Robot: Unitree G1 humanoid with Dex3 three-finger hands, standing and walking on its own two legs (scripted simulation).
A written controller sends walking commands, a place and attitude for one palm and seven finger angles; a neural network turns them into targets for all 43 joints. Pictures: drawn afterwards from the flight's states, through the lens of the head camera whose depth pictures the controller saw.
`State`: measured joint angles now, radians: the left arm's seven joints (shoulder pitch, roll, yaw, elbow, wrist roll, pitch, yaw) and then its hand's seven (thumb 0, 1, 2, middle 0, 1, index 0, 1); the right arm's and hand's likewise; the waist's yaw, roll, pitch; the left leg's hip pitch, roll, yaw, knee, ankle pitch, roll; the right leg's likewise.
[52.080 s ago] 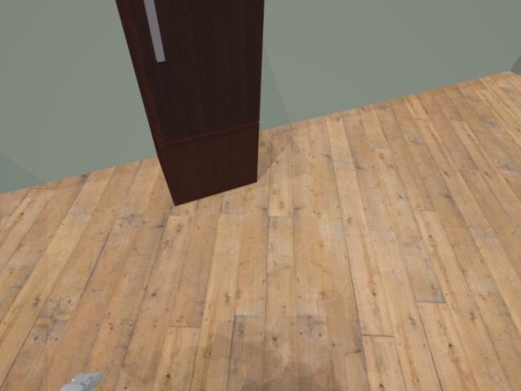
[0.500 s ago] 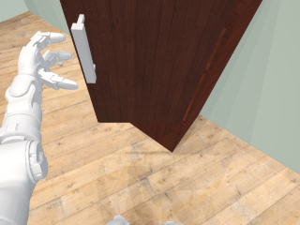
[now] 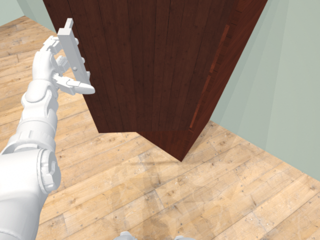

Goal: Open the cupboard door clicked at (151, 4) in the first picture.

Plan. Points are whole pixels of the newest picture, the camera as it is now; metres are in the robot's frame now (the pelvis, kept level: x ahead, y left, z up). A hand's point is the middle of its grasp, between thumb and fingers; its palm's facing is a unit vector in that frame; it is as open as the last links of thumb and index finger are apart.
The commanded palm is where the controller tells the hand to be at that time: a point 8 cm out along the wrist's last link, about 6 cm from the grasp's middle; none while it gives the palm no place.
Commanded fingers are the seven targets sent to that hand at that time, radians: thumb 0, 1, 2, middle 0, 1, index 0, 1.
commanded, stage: slide the fingers in behind the handle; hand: left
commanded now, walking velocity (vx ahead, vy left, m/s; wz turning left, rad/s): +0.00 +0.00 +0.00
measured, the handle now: (78, 58) +0.55 +0.17 +0.13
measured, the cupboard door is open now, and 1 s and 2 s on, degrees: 39 39 38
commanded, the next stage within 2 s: close the thumb around the handle in 0.96 s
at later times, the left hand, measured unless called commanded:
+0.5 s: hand (85, 72) +0.49 +0.15 +0.13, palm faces +0.02 -1.00 +0.00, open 14.0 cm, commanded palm +0.47 +0.19 +0.13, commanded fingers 0.00 -0.50 0.30 -0.30 -1.20 -0.30 -1.20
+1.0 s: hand (85, 71) +0.50 +0.15 +0.13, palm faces +0.01 -1.00 -0.01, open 14.1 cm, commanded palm +0.47 +0.19 +0.13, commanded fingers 0.00 -0.50 0.30 -0.30 -1.20 -0.30 -1.20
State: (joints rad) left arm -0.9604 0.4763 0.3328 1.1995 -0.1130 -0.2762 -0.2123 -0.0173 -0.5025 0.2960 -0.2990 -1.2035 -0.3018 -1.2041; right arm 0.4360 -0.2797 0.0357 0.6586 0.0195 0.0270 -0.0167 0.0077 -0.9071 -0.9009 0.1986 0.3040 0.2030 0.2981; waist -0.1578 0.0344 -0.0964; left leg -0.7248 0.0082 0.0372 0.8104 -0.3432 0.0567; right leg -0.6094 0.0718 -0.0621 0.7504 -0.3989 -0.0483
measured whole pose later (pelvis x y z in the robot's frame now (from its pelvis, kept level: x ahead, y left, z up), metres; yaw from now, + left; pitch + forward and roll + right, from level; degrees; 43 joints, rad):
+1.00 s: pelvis +0.00 -0.01 +0.00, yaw +1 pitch +14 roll -2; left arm -0.93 0.40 0.26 1.18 -0.13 -0.30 -0.14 -0.02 -0.50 0.30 -0.29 -1.20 -0.29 -1.20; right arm 0.43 -0.28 0.02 0.68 0.02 0.02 0.00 0.01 -0.91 -0.90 0.20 0.30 0.20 0.30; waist -0.14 0.04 -0.10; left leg -0.69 0.00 0.03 0.79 -0.34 0.05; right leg -0.57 0.07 -0.07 0.74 -0.40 -0.06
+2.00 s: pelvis +0.01 +0.00 +0.00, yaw +0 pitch +14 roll -2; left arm -0.92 0.40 0.29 1.15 -0.11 -0.29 -0.13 0.01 0.74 0.80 -0.37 -1.35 -0.38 -1.35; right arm 0.43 -0.28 0.02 0.66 0.02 0.02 0.00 0.01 -0.91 -0.90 0.20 0.30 0.20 0.30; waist -0.15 0.04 -0.11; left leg -0.70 0.00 0.04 0.79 -0.35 0.05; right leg -0.58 0.07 -0.05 0.74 -0.40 -0.05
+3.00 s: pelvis +0.01 -0.05 +0.02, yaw +3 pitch +0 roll +1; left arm 0.17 -0.08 -0.25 -0.16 0.03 0.11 0.52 0.00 0.67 0.72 -0.31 -1.32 -0.33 -1.33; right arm 0.19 -0.20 0.03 0.57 -0.02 0.13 0.02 0.01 -0.91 -0.90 0.20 0.30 0.20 0.30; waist -0.01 0.05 -0.07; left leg -0.32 -0.01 0.00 0.64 -0.31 0.00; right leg -0.22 0.07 -0.08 0.63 -0.40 -0.10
